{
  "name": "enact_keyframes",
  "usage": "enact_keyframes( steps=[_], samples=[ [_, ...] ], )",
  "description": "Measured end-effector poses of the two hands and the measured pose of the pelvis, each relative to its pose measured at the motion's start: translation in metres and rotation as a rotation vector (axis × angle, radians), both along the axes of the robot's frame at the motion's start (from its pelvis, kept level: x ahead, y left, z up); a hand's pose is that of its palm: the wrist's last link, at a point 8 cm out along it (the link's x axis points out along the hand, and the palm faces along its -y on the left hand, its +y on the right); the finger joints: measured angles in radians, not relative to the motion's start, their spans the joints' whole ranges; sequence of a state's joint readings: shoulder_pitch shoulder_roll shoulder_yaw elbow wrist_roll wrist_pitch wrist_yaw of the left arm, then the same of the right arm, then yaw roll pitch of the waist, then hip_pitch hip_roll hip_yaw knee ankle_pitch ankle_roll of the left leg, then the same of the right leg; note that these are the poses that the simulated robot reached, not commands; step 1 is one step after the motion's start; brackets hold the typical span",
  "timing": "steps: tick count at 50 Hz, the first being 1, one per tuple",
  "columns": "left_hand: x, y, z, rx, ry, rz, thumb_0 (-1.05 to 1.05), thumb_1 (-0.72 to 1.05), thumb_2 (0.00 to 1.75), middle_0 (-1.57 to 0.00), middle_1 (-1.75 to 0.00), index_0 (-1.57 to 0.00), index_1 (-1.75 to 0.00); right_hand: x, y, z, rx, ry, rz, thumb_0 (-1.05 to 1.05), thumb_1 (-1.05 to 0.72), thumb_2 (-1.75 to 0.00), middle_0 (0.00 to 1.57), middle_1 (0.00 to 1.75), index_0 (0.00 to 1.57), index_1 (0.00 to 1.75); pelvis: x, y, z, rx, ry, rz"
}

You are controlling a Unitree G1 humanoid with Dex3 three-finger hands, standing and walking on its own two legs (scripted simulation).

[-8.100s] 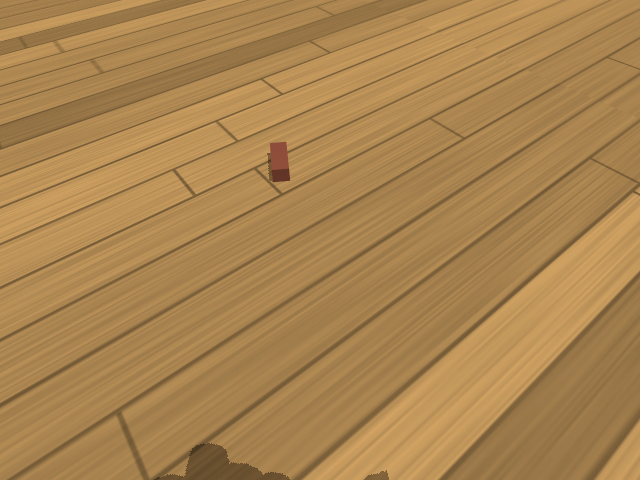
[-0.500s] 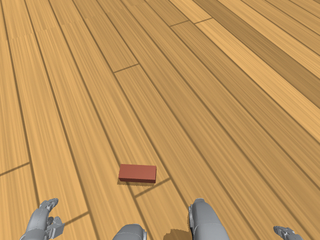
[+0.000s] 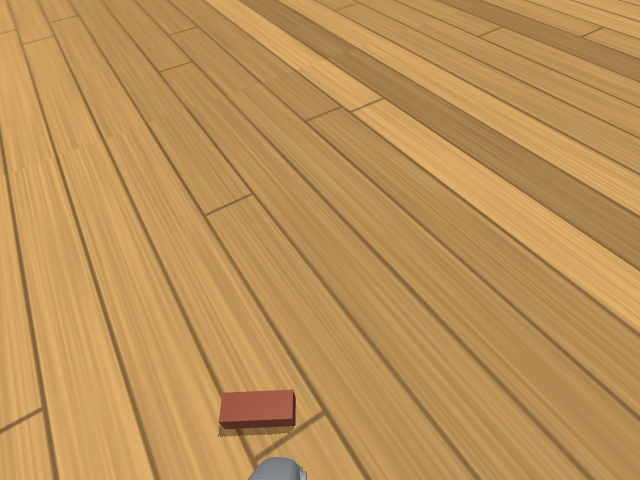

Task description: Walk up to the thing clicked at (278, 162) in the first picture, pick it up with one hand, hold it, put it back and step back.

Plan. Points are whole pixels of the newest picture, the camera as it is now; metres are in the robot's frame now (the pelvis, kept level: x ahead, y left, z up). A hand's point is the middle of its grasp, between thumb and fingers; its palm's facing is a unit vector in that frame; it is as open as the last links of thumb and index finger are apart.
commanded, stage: walk up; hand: left
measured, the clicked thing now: (258, 409) +0.43 +0.24 -0.72
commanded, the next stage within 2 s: stand in 0.30 s
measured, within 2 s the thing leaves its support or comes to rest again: neither
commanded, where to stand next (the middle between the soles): +0.06 +0.01 m, yaw -1 degrees
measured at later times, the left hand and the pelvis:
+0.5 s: hand out of the picture +0.10 +0.31 -0.15, palm faces +0.00 -0.92 -0.38, open 7.3 cm; pelvis +0.00 +0.04 -0.01, yaw +1 degrees
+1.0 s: hand out of the picture +0.09 +0.29 -0.13, palm faces +0.00 -0.94 -0.35, open 7.3 cm; pelvis +0.00 +0.03 +0.02, yaw +1 degrees
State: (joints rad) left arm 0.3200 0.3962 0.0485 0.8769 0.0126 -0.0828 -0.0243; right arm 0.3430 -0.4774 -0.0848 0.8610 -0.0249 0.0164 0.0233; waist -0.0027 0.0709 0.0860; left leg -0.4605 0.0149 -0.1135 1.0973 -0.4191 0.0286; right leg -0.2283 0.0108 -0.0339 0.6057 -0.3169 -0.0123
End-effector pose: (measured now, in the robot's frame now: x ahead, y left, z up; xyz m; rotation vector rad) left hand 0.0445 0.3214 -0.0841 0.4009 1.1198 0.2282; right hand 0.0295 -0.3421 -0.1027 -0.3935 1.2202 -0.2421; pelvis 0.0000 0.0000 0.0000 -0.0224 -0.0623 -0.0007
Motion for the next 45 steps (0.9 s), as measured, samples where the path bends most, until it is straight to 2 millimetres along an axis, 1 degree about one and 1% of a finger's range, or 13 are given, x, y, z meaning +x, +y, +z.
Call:
enact_keyframes(
  steps=[3,5,7,10,13,16,20,22,25,28,32,37,45],
  samples=[
    [-0.003,0.005,0.011,0.05,0.017,0.021,0.0,0.9,0.9,-0.2,-0.3,-0.21,-0.3,0.027,0.013,-0.009,0.048,-0.031,0.025,0.0,-0.9,-0.9,0.2,0.3,0.2,0.3,0.005,0.003,0.002,0.004,-0.001,-0.002],
    [-0.002,0.011,0.015,0.083,0.035,0.035,0.0,0.9,0.9,-0.2,-0.3,-0.21,-0.3,0.041,0.024,-0.016,0.077,-0.043,0.029,0.0,-0.9,-0.9,0.2,0.3,0.2,0.3,0.006,0.006,0.002,0.012,0.0,-0.004],
    [0.002,0.019,0.017,0.107,0.045,0.041,0.0,0.9,0.9,-0.2,-0.3,-0.21,-0.3,0.052,0.036,-0.022,0.1,-0.048,0.028,0.0,-0.9,-0.9,0.2,0.3,0.2,0.3,0.005,0.011,0.0,0.022,0.007,-0.003],
    [0.015,0.031,0.016,0.126,0.034,0.035,0.0,0.9,0.9,-0.2,-0.3,-0.21,-0.3,0.062,0.054,-0.031,0.114,-0.039,0.038,0.0,-0.9,-0.9,0.21,0.3,0.2,0.3,0.003,0.02,-0.004,0.033,0.022,0.008],
    [0.03,0.045,0.006,0.125,0.001,0.028,0.0,0.9,0.9,-0.2,-0.3,-0.21,-0.3,0.069,0.069,-0.037,0.107,-0.031,0.065,0.0,-0.9,-0.9,0.21,0.3,0.2,0.3,0.001,0.032,-0.013,0.036,0.037,0.025],
    [0.042,0.059,-0.013,0.102,-0.023,0.034,0.0,0.9,0.9,-0.2,-0.3,-0.21,-0.3,0.073,0.083,-0.041,0.087,-0.036,0.089,0.0,-0.9,-0.9,0.21,0.3,0.2,0.3,-0.004,0.043,-0.023,0.063,0.03,0.037],
    [0.047,0.052,-0.025,0.035,-0.02,0.043,0.0,0.91,0.9,-0.2,-0.3,-0.2,-0.3,0.069,0.096,-0.027,0.085,-0.062,0.099,0.0,-0.9,-0.9,0.21,0.3,0.2,0.3,-0.005,0.046,-0.017,0.05,0.028,0.037],
    [0.048,0.044,-0.029,0.0,-0.018,0.035,0.0,0.91,0.9,-0.2,-0.3,-0.2,-0.3,0.067,0.097,-0.019,0.075,-0.077,0.089,0.0,-0.9,-0.9,0.21,0.3,0.2,0.3,-0.004,0.045,-0.013,0.042,0.025,0.029],
    [0.045,0.031,-0.032,-0.042,-0.013,0.021,0.0,0.91,0.9,-0.2,-0.3,-0.2,-0.3,0.067,0.092,-0.012,0.067,-0.096,0.073,0.0,-0.9,-0.9,0.21,0.3,0.2,0.3,-0.003,0.042,-0.009,0.035,0.017,0.015],
    [0.034,0.018,-0.03,-0.067,0.005,0.017,0.0,0.91,0.9,-0.2,-0.3,-0.2,-0.3,0.067,0.084,-0.007,0.067,-0.107,0.042,0.0,-0.9,-0.9,0.21,0.3,0.2,0.3,-0.003,0.039,-0.004,0.014,-0.004,0.023],
    [0.024,0.008,-0.025,-0.09,0.044,0.018,0.0,0.91,0.9,-0.2,-0.3,-0.21,-0.3,0.067,0.079,-0.001,0.082,-0.112,0.027,0.0,-0.9,-0.9,0.21,0.3,0.2,0.3,-0.001,0.035,0.005,0.025,-0.01,0.023],
    [0.022,0.005,-0.017,-0.097,0.048,0.029,0.0,0.91,0.9,-0.2,-0.3,-0.21,-0.3,0.064,0.074,0.004,0.09,-0.093,0.021,0.0,-0.9,-0.9,0.21,0.3,0.2,0.3,0.001,0.033,0.013,0.022,-0.01,0.023],
    [0.032,0.013,-0.009,-0.083,0.031,0.043,0.0,0.91,0.9,-0.2,-0.3,-0.2,-0.3,0.053,0.074,0.005,0.089,-0.045,0.008,0.0,-0.9,-0.9,0.21,0.3,0.2,0.3,0.003,0.032,0.018,0.018,-0.007,0.022]
  ],
)
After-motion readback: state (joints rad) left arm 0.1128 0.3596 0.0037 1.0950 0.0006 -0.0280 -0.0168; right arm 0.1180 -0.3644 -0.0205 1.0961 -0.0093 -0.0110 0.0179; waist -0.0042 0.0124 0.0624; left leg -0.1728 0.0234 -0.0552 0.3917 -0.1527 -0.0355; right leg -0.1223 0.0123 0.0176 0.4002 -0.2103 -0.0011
